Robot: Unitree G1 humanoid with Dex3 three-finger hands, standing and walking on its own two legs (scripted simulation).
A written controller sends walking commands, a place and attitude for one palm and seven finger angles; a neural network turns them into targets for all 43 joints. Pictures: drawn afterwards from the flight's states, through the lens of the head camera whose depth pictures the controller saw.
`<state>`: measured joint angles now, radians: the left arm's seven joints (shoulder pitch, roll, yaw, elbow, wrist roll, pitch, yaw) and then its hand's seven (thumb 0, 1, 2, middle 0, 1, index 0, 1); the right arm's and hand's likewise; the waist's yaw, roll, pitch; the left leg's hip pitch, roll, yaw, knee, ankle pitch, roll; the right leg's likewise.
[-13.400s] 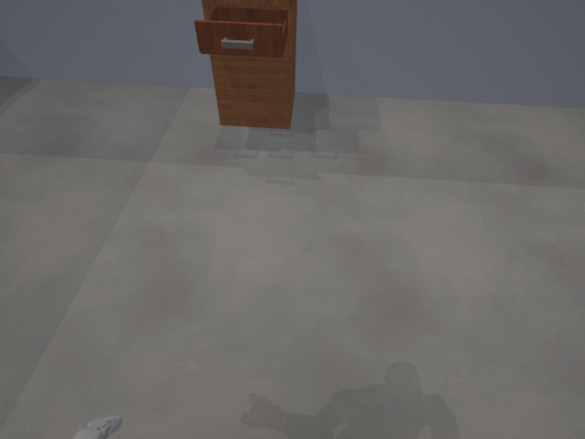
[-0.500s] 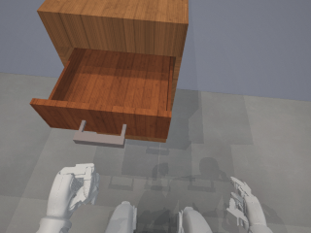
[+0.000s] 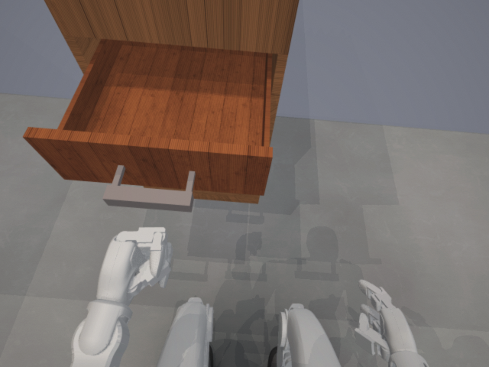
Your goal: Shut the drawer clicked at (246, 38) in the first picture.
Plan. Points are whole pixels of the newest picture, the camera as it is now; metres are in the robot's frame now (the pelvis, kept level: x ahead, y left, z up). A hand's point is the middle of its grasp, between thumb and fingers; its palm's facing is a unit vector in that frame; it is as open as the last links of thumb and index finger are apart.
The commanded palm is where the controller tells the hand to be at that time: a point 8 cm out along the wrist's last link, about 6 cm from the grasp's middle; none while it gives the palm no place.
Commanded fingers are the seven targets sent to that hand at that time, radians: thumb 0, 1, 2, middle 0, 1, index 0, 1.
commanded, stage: bring the fist close to the handle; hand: left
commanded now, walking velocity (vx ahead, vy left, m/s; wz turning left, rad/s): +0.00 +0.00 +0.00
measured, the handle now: (152, 186) +0.40 +0.18 +0.00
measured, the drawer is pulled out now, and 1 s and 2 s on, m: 0.24 0.24 0.11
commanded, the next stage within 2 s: push the drawer shut in 0.64 s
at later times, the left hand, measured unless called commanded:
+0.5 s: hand (168, 248) +0.29 +0.13 +0.01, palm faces -0.08 -1.00 -0.04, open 3.3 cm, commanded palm +0.28 +0.19 +0.00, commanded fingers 0.00 0.90 0.90 -1.40 -1.60 -1.40 -1.60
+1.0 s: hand (172, 235) +0.32 +0.13 +0.00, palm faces -0.09 -1.00 -0.03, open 3.4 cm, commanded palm +0.31 +0.18 +0.00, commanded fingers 0.00 0.90 0.90 -1.40 -1.60 -1.40 -1.60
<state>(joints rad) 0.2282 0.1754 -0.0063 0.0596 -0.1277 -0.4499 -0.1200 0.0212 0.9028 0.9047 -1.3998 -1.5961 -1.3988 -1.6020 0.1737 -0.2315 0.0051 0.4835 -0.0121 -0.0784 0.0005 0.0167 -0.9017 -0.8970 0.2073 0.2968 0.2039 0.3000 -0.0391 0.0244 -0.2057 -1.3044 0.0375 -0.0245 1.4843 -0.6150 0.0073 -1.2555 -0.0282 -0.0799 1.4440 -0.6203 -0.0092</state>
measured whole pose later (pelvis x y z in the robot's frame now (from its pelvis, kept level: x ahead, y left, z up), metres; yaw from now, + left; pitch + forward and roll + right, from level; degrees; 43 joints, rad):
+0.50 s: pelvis +0.00 +0.00 -0.01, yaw +0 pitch +27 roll -3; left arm 0.10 0.18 0.02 0.15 -0.12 -0.44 -0.09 0.02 0.90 0.90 -1.40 -1.60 -1.40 -1.60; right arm 0.17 -0.24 0.01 0.51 -0.01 0.00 0.02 0.02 -0.90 -0.90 0.21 0.30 0.20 0.30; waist -0.04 0.03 -0.22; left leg -1.37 0.03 -0.02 1.52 -0.62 0.01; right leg -1.32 -0.03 -0.07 1.48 -0.62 0.00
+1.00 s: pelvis +0.00 +0.00 -0.01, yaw +0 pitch +28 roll -3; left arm -0.01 0.19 0.04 0.23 -0.13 -0.45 -0.10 0.04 0.90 0.91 -1.40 -1.60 -1.40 -1.60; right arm 0.14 -0.24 0.01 0.52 -0.01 -0.01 0.01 0.01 -0.90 -0.90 0.21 0.30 0.20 0.30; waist -0.04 0.02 -0.20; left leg -1.40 0.04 -0.03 1.54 -0.62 0.01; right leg -1.34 -0.03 -0.08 1.49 -0.63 -0.01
